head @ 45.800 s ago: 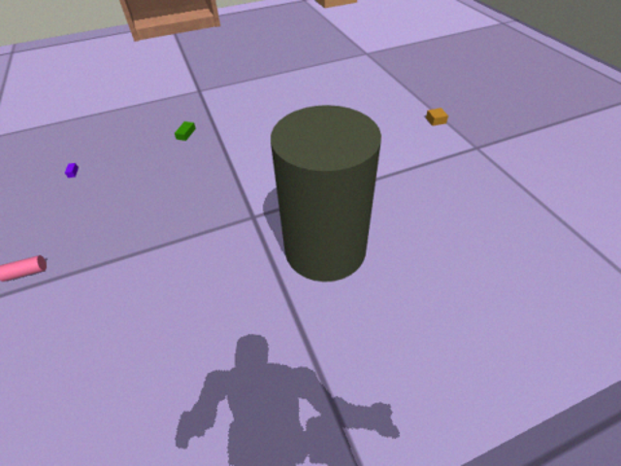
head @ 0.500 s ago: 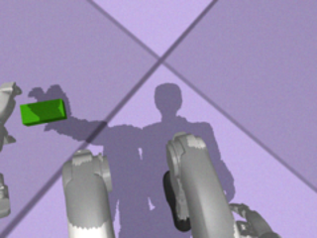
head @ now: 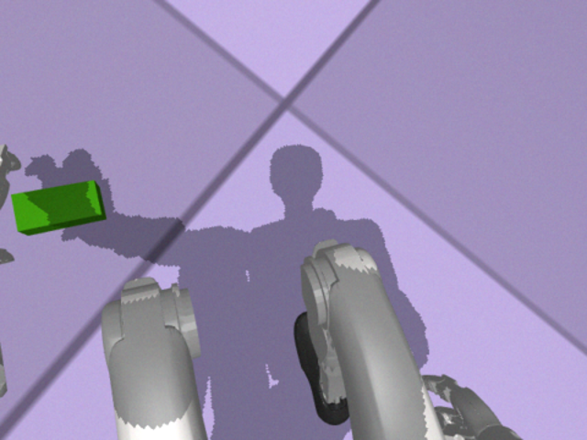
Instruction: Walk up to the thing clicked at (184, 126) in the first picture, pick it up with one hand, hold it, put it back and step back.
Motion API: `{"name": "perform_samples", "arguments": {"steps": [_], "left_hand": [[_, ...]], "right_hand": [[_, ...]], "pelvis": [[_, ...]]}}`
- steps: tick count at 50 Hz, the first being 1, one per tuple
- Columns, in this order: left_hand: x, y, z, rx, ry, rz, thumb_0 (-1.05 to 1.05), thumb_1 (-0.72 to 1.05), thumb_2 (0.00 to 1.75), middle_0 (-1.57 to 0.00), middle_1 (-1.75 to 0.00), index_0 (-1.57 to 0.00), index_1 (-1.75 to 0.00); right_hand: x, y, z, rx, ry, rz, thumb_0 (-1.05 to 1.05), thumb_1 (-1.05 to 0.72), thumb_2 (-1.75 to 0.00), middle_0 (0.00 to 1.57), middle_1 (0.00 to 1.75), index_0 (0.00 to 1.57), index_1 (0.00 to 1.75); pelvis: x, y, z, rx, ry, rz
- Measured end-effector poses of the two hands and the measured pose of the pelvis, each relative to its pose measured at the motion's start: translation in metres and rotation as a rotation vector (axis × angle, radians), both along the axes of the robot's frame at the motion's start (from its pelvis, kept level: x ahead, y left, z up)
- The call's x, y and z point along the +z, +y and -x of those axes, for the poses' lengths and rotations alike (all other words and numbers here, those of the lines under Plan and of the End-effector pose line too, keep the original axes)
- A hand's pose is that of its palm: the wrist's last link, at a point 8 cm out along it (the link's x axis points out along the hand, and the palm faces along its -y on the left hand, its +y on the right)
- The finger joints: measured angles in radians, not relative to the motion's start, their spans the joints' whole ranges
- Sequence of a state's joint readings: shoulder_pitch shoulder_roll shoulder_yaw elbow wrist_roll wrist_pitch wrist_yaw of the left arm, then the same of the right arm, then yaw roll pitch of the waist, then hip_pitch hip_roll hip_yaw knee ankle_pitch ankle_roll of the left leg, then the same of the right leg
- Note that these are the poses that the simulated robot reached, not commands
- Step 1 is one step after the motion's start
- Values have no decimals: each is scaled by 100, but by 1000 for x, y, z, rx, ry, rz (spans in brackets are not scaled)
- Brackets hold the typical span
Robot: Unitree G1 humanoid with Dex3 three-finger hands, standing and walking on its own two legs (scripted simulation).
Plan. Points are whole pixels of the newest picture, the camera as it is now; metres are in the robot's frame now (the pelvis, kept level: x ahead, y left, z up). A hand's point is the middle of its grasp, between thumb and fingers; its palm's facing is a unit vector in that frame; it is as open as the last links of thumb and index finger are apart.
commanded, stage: approach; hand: left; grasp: from above
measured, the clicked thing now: (61, 207) +0.47 +0.29 -0.30
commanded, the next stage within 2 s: rest palm in 1.24 s
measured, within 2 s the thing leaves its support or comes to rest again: neither
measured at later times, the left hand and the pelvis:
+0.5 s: hand (37, 172) +0.49 +0.29 -0.18, palm faces -0.40 -0.03 -0.91, open 14.1 cm; pelvis +0.00 +0.00 +0.00, yaw -1 degrees
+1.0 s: hand (16, 192) +0.46 +0.31 -0.17, palm faces -0.39 -0.05 -0.92, open 13.8 cm; pelvis -0.01 +0.00 +0.00, yaw -1 degrees
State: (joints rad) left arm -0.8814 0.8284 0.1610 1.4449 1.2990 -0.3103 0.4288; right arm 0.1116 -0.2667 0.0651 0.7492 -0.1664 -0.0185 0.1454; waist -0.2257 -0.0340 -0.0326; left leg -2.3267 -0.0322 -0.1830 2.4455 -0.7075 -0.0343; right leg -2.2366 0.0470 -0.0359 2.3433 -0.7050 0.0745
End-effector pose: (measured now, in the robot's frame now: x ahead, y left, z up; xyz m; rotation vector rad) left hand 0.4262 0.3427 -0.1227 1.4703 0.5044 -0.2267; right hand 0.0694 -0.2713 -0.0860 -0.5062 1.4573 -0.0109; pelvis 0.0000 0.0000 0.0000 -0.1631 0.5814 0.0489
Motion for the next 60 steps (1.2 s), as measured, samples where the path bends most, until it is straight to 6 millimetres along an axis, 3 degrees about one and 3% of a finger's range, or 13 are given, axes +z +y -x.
{"name": "perform_samples", "arguments": {"steps": [8, 15, 20, 25, 30, 36, 41, 47, 51, 56, 60], "left_hand": [[-12, -18, -8, -82, 20, -4, 0, -42, 91, -16, -94, -16, -93], [-13, -55, -42, -117, -86, 13, 0, -46, 95, -12, -99, -13, -97], [-4, -66, -62, -78, -113, -32, 0, -49, 97, -10, -101, -11, -99], [0, -57, -63, -9, -46, -78, 0, -51, 99, -9, -101, -9, -100], [-8, -35, -42, 64, 55, -63, 0, -52, 100, -9, -101, -9, -100], [-18, -14, -14, 35, 108, -3, 0, -53, 100, -9, -102, -9, -101], [-11, -21, -5, -91, 13, 25, 0, -52, 99, -10, -101, -10, -100], [6, -32, -18, -115, -73, 10, 0, -51, 102, -11, -101, -10, -100], [9, -34, -36, -82, -67, -24, 0, -50, 105, -11, -103, -11, -102], [0, -35, -50, -30, -38, -39, 0, -49, 104, -11, -105, -11, -104], [-15, -33, -49, -9, 6, -37, 0, -48, 101, -10, -106, -11, -104]], "right_hand": [[1, 1, 5, 11, -5, 11, 0, -90, -89, 20, 30, 20, 30], [8, 1, 19, -21, -14, 33, 0, -90, -89, 20, 30, 20, 30], [10, 3, 32, -68, -10, 21, 0, -91, -89, 20, 30, 20, 30], [6, 8, 43, -95, 10, -22, 0, -91, -89, 20, 30, 20, 30], [0, 11, 46, -85, 32, -57, 0, -91, -89, 20, 30, 20, 30], [-1, 8, 36, -19, 56, -47, 0, -91, -89, 21, 30, 20, 30], [6, 0, 19, 11, 35, -4, 0, -91, -89, 21, 30, 20, 30], [14, -6, -7, 37, -53, 42, 0, -90, -89, 20, 30, 20, 30], [18, -4, -11, 45, -111, 55, 0, -90, -89, 20, 30, 20, 30], [17, 2, 9, 27, -93, 49, 0, -90, -89, 20, 30, 20, 30], [15, 10, 34, -10, -28, 30, 0, -90, -89, 20, 30, 20, 30]], "pelvis": [[-4, 2, 3, -2, -8, 6], [-7, 2, 2, -10, -1, 12], [-5, 3, 1, -17, 18, 12], [-3, 4, 0, -18, 20, 8], [-2, 2, 2, -14, 4, 2], [-3, 0, 5, -7, -17, 8], [-2, 1, 5, 0, -25, 12], [0, 3, 5, 2, -18, 13], [-3, 5, 8, -6, -17, 20], [-6, 7, 11, -11, -21, 28], [-8, 8, 10, -13, -17, 32]]}}
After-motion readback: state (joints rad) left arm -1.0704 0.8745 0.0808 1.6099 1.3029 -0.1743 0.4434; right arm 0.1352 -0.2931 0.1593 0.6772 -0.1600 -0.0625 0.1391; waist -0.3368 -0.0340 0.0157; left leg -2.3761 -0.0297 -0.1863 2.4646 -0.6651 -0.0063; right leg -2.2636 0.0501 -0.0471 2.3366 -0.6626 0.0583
